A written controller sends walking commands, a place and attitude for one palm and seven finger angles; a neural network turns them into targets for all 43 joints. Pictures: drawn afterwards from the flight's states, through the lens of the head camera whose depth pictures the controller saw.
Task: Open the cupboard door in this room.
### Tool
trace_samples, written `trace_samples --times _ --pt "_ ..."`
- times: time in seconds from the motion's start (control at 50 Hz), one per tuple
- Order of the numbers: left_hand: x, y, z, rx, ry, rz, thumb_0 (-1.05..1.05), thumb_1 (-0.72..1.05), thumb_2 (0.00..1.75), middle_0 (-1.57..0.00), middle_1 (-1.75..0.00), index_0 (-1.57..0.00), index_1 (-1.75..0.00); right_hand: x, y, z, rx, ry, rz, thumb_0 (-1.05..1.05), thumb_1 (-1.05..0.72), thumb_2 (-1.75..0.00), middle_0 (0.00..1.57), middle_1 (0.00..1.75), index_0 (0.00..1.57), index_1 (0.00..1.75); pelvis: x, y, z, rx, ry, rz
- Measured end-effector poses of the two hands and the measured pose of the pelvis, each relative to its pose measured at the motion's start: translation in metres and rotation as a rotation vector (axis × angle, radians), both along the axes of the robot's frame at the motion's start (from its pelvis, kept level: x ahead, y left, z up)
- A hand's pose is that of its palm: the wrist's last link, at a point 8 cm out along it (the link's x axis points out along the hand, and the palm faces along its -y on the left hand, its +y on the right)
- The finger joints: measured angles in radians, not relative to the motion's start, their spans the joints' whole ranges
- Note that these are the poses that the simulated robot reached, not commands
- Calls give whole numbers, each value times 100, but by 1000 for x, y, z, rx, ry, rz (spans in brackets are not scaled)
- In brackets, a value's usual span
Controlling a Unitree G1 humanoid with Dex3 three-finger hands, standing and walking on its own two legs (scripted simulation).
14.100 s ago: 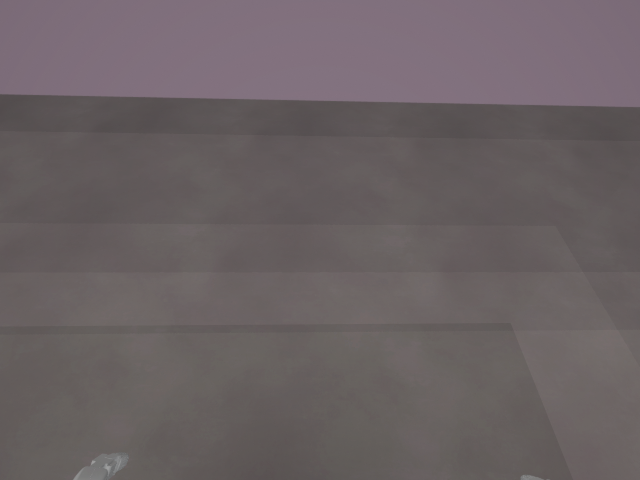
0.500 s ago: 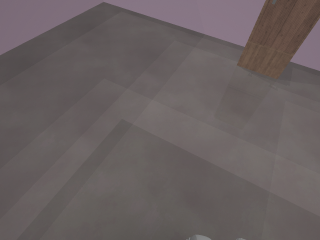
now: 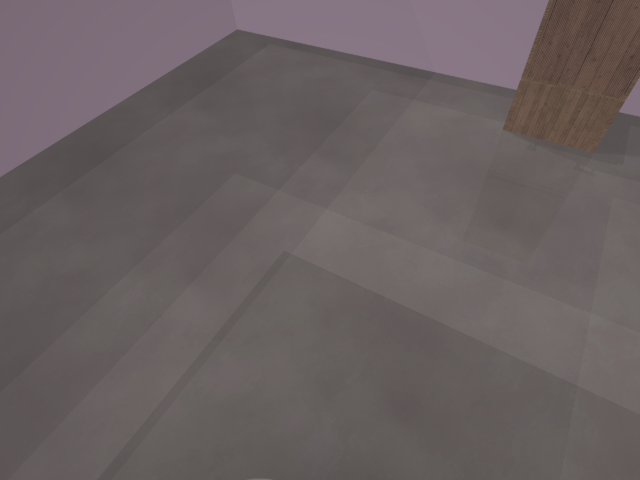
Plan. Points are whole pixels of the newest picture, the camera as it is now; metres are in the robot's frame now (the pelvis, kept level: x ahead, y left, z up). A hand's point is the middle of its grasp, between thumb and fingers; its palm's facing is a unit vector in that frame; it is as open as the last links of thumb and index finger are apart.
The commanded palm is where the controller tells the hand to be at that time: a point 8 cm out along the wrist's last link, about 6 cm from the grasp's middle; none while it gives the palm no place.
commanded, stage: stand and wait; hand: left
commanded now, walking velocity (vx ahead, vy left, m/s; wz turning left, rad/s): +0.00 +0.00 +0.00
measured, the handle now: out of the picture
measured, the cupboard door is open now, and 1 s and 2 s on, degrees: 0 0 0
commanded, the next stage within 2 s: turn or walk to find it in 0.12 s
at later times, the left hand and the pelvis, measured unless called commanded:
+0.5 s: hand out of the picture -0.03 +0.21 -0.18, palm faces +0.11 -0.97 -0.21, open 7.4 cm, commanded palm none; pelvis -0.02 +0.03 -0.01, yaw +3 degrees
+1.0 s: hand out of the picture +0.04 +0.21 -0.18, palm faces -0.08 -0.96 -0.28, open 7.4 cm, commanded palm none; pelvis -0.02 +0.01 -0.02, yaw -8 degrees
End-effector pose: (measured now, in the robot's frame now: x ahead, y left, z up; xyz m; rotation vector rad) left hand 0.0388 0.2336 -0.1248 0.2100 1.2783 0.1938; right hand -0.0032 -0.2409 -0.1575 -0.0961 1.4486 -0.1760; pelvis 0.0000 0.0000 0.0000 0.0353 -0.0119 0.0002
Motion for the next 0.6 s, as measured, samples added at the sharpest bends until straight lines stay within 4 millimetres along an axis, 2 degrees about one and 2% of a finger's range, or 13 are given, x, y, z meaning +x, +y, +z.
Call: trace_samples --times 0.08,0.18,0.24,0.38,0.48,0.6 --pt "-23 3 -10 -26 48 29 1 92 90 -21 -30 -20 -30 11 5 4 -23 -20 29 1 -91 -90 20 29 20 30 -2 6 -2 -13 2 2" --pt "-48 12 -29 -70 107 77 1 91 90 -20 -30 -20 -30 28 23 8 -48 -90 66 1 -91 -90 19 29 20 30 -4 18 -8 -35 -12 10" --pt "-57 14 -32 -89 123 92 1 91 90 -20 -30 -20 -30 36 35 14 -49 -118 82 1 -92 -90 20 29 20 30 -4 22 -5 -33 -17 9" --pt "-69 20 -28 -82 115 116 1 91 90 -20 -30 -20 -30 49 41 13 -42 -151 119 1 -93 -89 20 29 20 30 -13 28 -6 -36 -10 37" --pt "-77 28 -27 -67 126 119 1 91 90 -20 -30 -20 -30 49 44 11 -37 -156 127 1 -93 -89 20 29 20 30 -17 32 -7 -38 -4 45" --pt "-74 33 -25 -65 127 101 1 91 90 -20 -30 -20 -30 33 47 13 -42 -131 113 0 -93 -89 20 29 20 30 -16 36 -4 -39 -10 33"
